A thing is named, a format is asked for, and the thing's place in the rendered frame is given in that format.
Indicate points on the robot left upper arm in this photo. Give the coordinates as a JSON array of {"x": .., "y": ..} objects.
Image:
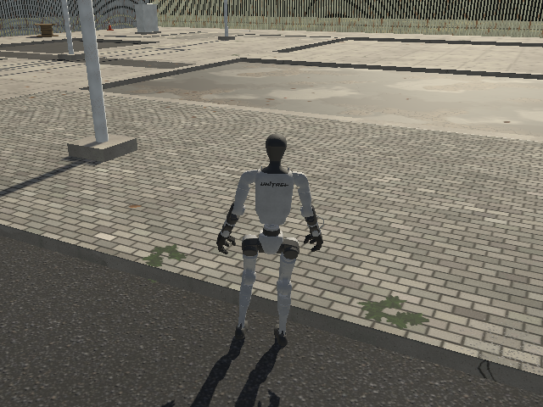
[{"x": 246, "y": 178}]

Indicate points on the robot left forearm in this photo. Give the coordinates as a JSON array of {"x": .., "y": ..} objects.
[{"x": 229, "y": 223}]

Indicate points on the robot right forearm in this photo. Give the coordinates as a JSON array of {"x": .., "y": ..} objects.
[{"x": 313, "y": 224}]

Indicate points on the robot left hand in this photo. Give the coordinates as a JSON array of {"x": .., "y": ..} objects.
[{"x": 222, "y": 241}]

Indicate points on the robot right upper arm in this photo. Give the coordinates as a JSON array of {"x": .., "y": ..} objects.
[{"x": 300, "y": 180}]

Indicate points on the robot left shin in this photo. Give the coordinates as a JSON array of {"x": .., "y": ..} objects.
[{"x": 244, "y": 300}]

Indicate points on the robot right foot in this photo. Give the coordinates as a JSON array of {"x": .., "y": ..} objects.
[{"x": 281, "y": 338}]

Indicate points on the robot right hand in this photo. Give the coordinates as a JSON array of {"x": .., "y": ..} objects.
[{"x": 318, "y": 241}]

